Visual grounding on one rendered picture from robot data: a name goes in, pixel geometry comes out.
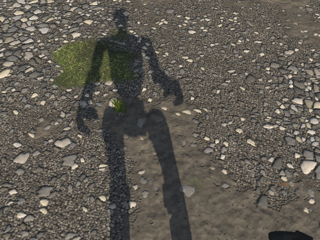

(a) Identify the right robot hand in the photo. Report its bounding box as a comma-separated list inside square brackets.
[268, 230, 313, 240]

